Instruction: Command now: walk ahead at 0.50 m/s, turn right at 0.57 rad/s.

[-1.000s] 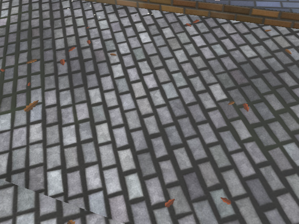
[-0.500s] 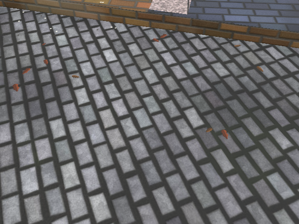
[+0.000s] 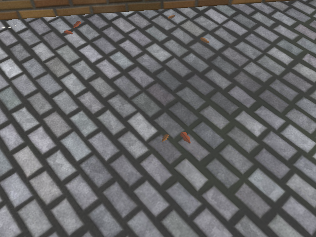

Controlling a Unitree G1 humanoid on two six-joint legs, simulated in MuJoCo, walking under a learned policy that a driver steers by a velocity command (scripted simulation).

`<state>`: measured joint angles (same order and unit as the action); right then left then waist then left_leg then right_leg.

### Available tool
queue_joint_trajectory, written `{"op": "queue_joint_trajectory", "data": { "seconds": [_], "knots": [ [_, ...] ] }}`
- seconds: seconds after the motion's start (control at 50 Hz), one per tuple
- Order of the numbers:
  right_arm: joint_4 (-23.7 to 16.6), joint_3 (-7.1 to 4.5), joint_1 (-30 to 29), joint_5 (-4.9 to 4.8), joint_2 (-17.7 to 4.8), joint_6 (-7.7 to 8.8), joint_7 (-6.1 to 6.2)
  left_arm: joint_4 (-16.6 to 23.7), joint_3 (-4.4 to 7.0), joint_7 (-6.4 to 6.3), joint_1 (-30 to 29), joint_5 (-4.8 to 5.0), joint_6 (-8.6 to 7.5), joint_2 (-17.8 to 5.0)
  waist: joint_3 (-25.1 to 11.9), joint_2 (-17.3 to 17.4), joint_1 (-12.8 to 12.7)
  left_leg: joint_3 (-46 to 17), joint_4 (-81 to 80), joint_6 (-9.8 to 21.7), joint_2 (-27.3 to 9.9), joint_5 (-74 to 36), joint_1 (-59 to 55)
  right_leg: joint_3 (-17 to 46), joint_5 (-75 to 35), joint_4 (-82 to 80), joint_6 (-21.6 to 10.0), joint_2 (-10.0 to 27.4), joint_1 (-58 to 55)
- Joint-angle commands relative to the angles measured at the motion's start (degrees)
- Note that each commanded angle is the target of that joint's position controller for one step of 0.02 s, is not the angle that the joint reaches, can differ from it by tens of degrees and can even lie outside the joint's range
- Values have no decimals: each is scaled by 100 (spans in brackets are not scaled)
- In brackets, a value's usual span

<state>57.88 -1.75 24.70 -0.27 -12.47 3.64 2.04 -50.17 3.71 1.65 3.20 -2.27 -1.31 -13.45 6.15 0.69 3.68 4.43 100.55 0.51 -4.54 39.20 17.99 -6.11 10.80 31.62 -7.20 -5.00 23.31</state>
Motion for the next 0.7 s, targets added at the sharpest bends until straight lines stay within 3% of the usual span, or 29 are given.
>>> {"op": "queue_joint_trajectory", "data": {
  "seconds": [0.02, 0.04, 0.06, 0.08, 0.1, 0.12, 0.16, 0.18, 0.22, 0.26, 0.3, 0.32, 0.34, 0.36, 0.38, 0.4, 0.42, 0.46, 0.52, 0.64, 0.7],
  "knots": [
    [-937, -49, -657, 267, -705, 110, -71, -193, 248, -340, 1978, 25, 115, -1018, -1617, 235, -869, -511, -129, -36, -247, -910, 4039, 3328, -1228, -1183, -1670, 2652, -4126],
    [-912, -97, -567, 442, -734, 54, -94, -109, 174, -350, 1636, 117, 8, -842, -1274, 436, -608, -690, -628, -63, -364, -1315, 3409, 3413, -1339, -1264, -1632, 2676, -2892],
    [-879, -127, -475, 442, -761, -44, -122, -37, 98, -281, 1290, 170, -103, -729, -868, 633, -244, -776, -1691, -141, -513, -1698, 2674, 3031, -1393, -1494, -1454, 2352, -1598],
    [-1132, -72, -912, 376, -515, -134, -177, -54, 120, -264, 1053, 231, -191, -898, -313, 448, -45, -685, -3144, -323, -492, -2115, 1816, 2412, -1523, -1903, -1245, 1754, -234],
    [-1179, -44, -995, 395, -422, -147, -210, -60, 167, -230, 937, 164, -250, -1024, -326, 146, -14, -527, -3731, -369, -367, -2455, 1280, 2094, -2052, -1886, -1166, 1438, 126],
    [-1172, -23, -997, 349, -356, -132, -230, -49, 175, -201, 905, 128, -284, -1020, -415, -80, 1, -491, -4309, -383, -303, -2804, 974, 1874, -2546, -1769, -1077, 1259, 149],
    [-1176, 3, -1077, 187, -302, -72, -247, -55, 175, -113, 1011, 184, -299, -868, -717, -426, -114, -479, -5250, -291, -170, -3717, 501, 1631, -2713, -1591, -867, 1055, -92],
    [-1222, -15, -1343, 157, -361, -48, -241, -81, 186, -80, 1173, 235, -289, -843, -735, -451, -253, -469, -5558, -255, -95, -3990, 459, 1678, -2461, -1553, -777, 1022, -320],
    [-1376, -40, -1892, 128, -431, -56, -239, -95, 210, -55, 1485, 237, -222, -875, -672, -430, -513, -465, -5986, -235, 42, -3941, 533, 1996, -1783, -1453, -692, 1083, -690],
    [-1526, -94, -2257, 150, -537, -46, -254, -87, 222, -76, 1729, 145, -155, -923, -487, -341, -643, -509, -6341, -220, 156, -3415, 547, 2420, -1065, -1299, -636, 1227, -909],
    [-1482, -155, -1884, 162, -614, 27, -271, -31, 259, -111, 1660, 87, -137, -1062, -436, -377, -376, -523, -6846, -136, 274, -2940, -30, 2655, -605, -936, -515, 1248, -882],
    [-1300, -193, -1324, 212, -685, 107, -252, -19, 231, -132, 1626, 82, -154, -983, -577, -234, -97, -538, -7188, -21, 345, -2750, -808, 2518, -626, -346, -384, 1007, -669],
    [-1144, -299, -485, 319, -1047, 210, -199, 73, 128, -123, 1638, 109, -228, -628, -1053, 415, 259, -1473, -7655, 266, -463, -2023, -1783, 1984, -496, 1093, -169, 539, -274],
    [-1079, -449, 29, 380, -1730, 186, -148, 252, 52, -111, 2113, 266, -281, -193, -1654, 1753, 126, -3924, -8421, 933, -1936, -1149, -3041, 1056, 1703, 2800, 70, -382, 1129],
    [-1001, -455, -136, 269, -1517, 74, -144, 146, 113, -112, 2155, 108, -219, -628, -1472, 1369, -11, -4849, -8707, 1235, -2082, -178, -2678, 1140, 2255, 3516, 47, -104, 1819],
    [-1113, -325, -525, 240, -1002, 41, -175, 86, 139, -76, 1857, 47, -181, -717, -739, 546, -68, -4146, -8745, 1138, -1754, 154, -2097, 1343, 1711, 3719, 41, 165, 1931],
    [-1130, -261, -888, 219, -743, 44, -210, 128, 122, -19, 1570, 47, -182, -621, -352, 279, -163, -3349, -8808, 991, -1438, -546, -1559, 1327, 1228, 3493, 97, 325, 1824],
    [-1037, -209, -1019, 196, -563, 105, -193, 105, 104, 27, 1525, -24, -133, -523, -303, 620, -338, -2246, -8905, 760, -978, -2147, -1145, 1289, 773, 3016, 274, 521, 1357],
    [-781, -253, -715, 144, -657, 231, -254, 103, 60, 65, 1406, -25, -78, -474, -556, 596, -419, -1589, -8876, 922, -894, -3902, -1176, 1119, 421, 2825, 441, 509, 1187],
    [-485, -280, -295, 86, -736, 220, -264, 486, -152, 128, -7, 29, -94, -236, -382, 607, -187, -876, -9197, 921, -686, -3821, -1045, 460, -414, 945, 647, 796, 846],
    [-343, -314, -21, 119, -872, 188, -282, 547, -175, 99, -312, 50, -110, -310, -310, 640, -94, -837, -9041, 898, -798, -4052, -1157, 237, -273, 353, 567, 701, 443]
  ]
}}
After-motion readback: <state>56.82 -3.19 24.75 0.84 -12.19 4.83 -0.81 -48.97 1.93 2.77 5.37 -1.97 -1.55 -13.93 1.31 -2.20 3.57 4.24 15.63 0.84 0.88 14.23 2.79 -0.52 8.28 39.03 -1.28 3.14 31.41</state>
